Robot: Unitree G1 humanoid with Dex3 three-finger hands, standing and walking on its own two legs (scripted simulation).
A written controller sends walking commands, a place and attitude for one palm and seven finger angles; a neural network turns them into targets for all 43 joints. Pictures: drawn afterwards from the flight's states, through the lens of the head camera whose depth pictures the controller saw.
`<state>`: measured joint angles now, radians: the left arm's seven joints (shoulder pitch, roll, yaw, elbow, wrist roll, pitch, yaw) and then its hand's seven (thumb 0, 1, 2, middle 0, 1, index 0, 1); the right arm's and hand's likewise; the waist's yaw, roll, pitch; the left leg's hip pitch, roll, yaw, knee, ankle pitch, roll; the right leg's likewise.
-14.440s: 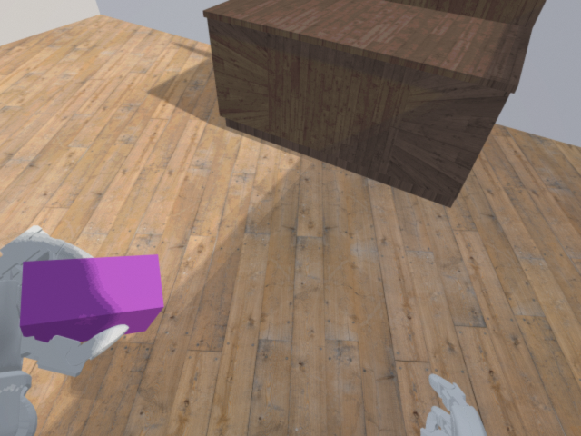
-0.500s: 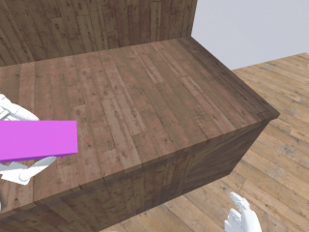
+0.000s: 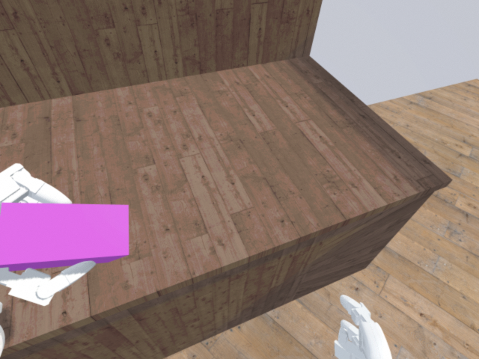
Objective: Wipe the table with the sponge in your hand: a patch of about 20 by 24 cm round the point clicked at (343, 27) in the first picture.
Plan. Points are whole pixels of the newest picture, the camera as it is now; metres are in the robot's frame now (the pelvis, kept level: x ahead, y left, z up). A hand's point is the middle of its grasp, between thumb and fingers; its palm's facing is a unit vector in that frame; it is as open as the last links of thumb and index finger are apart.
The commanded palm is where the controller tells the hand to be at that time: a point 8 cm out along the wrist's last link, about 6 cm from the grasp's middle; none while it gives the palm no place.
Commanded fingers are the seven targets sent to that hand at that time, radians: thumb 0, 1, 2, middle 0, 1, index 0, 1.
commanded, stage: shuffle to correct the standing spot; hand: left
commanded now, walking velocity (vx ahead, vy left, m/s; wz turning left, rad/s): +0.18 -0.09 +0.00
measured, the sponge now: (83, 237) +0.22 +0.21 +0.16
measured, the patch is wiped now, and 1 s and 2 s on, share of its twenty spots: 0.00 0.00 0.00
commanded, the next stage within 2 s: come to a stop and stand still in 0.98 s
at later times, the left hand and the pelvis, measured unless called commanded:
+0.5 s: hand (63, 223) +0.23 +0.23 +0.18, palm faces +0.37 -0.82 -0.43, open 9.9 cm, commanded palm +0.18 +0.26 +0.18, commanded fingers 0.00 0.10 1.30 -1.20 -1.60 -1.20 -1.60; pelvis +0.01 -0.01 -0.01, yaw -1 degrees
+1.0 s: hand (89, 218) +0.25 +0.21 +0.16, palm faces +0.40 -0.83 -0.38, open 9.9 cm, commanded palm +0.21 +0.24 +0.18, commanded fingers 0.00 0.10 1.30 -1.20 -1.60 -1.20 -1.60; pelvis +0.05 -0.04 +0.00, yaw +0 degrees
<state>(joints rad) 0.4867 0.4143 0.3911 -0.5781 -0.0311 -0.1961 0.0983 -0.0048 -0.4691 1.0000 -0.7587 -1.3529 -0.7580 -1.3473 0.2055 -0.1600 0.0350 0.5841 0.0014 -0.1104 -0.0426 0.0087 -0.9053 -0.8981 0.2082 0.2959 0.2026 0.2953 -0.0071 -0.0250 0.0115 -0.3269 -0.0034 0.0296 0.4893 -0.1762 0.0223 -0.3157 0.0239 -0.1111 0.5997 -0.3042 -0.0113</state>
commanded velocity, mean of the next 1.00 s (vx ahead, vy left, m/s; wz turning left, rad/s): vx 0.19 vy -0.06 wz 0.00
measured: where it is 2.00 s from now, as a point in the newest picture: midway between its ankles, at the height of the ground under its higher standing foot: outside the picture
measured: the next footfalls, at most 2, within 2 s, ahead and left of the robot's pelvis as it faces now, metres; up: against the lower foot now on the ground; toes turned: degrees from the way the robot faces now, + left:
right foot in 0.02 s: +0.06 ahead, -0.08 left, +0.00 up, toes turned -3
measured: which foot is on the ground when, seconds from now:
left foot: down 0.00-1.00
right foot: up 0.00-0.00, down 0.02-1.00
